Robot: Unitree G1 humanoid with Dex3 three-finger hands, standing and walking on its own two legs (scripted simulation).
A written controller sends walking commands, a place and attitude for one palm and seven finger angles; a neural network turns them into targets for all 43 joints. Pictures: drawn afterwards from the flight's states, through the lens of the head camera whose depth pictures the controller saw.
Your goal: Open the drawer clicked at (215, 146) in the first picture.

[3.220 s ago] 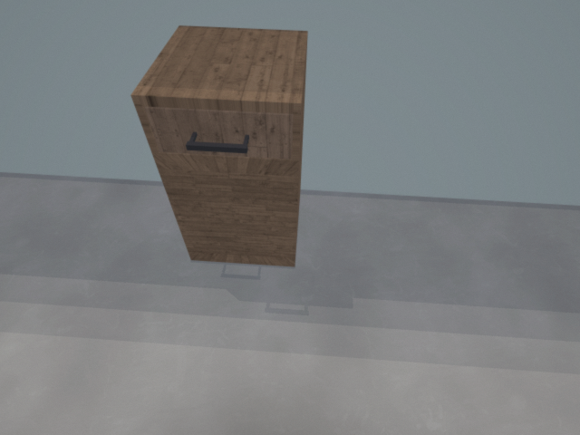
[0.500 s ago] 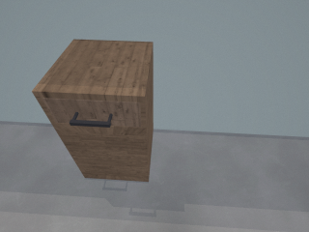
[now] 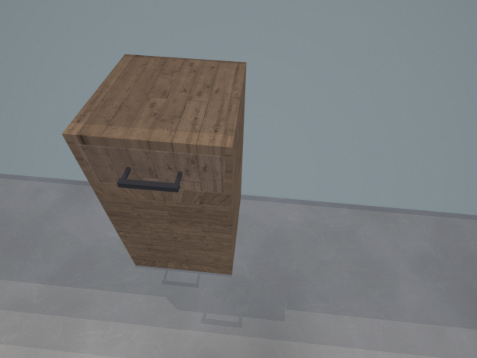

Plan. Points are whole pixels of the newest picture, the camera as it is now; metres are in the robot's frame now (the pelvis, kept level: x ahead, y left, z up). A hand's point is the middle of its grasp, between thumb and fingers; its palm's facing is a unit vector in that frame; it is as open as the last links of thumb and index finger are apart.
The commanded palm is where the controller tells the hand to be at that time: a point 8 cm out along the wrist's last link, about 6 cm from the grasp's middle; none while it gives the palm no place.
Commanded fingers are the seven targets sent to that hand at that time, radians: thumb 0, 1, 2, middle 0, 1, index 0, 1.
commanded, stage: look again from close up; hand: left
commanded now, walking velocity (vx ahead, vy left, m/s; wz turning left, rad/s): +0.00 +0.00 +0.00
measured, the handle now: (150, 179) +0.56 +0.27 -0.12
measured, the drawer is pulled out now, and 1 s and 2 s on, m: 0.00 0.00 0.00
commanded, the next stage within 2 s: shuffle to correct the standing spot in 0.32 s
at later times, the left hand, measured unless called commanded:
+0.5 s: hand out of the picture +0.01 +0.16 -0.17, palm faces +0.04 -0.99 -0.16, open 7.4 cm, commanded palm none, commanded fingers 0.00 0.90 0.90 -0.20 -0.30 -0.20 -0.30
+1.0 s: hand out of the picture +0.05 +0.24 -0.17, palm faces +0.04 -0.96 -0.29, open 7.4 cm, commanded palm none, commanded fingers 0.00 0.90 0.90 -0.20 -0.30 -0.20 -0.30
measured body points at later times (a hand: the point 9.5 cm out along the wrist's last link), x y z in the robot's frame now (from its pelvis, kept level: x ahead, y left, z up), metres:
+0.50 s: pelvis +0.02 +0.00 +0.00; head +0.03 +0.00 +0.45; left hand +0.01 +0.21 -0.16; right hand +0.03 -0.22 -0.16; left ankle +0.03 +0.12 -0.74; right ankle -0.01 -0.12 -0.74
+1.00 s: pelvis +0.02 +0.04 -0.01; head +0.05 +0.01 +0.44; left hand +0.05 +0.28 -0.15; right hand +0.07 -0.19 -0.18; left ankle +0.03 +0.13 -0.73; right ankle -0.01 -0.06 -0.74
